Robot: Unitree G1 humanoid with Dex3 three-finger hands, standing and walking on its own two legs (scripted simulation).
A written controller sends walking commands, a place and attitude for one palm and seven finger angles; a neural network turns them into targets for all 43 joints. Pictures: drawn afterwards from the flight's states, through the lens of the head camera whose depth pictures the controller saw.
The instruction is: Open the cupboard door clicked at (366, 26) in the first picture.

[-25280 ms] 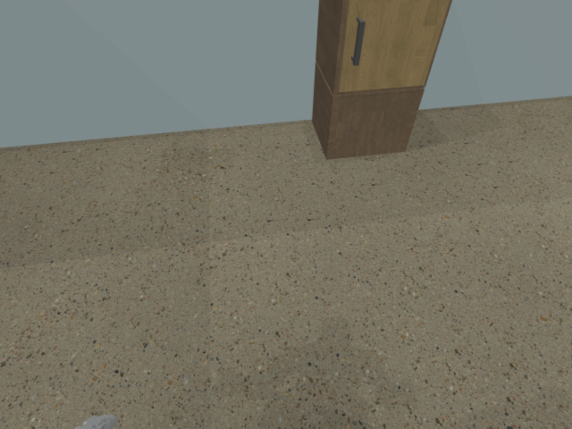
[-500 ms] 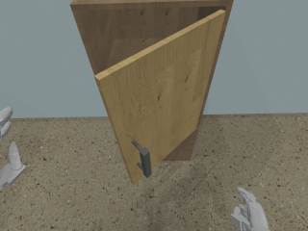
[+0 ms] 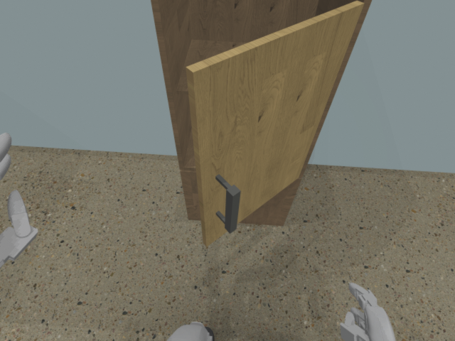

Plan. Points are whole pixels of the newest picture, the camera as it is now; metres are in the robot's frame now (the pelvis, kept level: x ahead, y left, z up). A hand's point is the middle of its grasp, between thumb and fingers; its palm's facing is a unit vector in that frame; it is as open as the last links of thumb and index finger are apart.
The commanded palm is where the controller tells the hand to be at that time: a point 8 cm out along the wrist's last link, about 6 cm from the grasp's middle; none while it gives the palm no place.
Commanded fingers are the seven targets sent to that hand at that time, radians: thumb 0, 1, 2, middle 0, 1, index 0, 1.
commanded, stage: step back with the hand held close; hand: left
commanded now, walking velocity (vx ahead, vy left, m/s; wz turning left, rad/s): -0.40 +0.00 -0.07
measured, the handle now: (225, 205) +0.42 +0.04 -0.09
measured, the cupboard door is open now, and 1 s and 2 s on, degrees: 43 43 43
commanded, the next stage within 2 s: stop stepping back and stand still in 0.36 s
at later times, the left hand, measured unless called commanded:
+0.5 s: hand (33, 251) +0.18 +0.23 +0.18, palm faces +0.26 -0.82 -0.51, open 7.4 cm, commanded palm +0.09 +0.29 +0.19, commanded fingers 0.00 0.90 0.90 -0.20 -0.30 -0.20 -0.30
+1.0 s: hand (13, 339) +0.10 +0.22 +0.17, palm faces +0.37 -0.81 -0.45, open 7.4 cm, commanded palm +0.03 +0.27 +0.19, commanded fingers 0.00 0.90 0.90 -0.20 -0.30 -0.20 -0.30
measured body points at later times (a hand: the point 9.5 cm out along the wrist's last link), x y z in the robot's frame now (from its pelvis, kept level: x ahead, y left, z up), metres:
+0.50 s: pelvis -0.07 +0.00 +0.02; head -0.01 +0.02 +0.46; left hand +0.16 +0.28 +0.21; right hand +0.11 -0.23 -0.05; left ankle +0.02 +0.08 -0.72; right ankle -0.13 -0.11 -0.67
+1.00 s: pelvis -0.12 -0.02 +0.01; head -0.13 -0.03 +0.46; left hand +0.07 +0.26 +0.20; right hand -0.01 -0.29 -0.09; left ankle -0.11 +0.11 -0.72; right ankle -0.18 -0.10 -0.72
